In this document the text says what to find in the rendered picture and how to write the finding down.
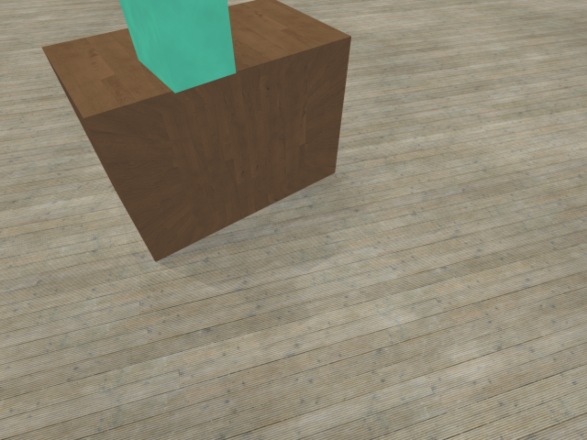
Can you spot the carton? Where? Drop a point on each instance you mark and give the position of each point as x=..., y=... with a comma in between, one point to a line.
x=185, y=43

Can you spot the pedestal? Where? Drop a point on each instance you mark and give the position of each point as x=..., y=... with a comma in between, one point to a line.
x=186, y=165

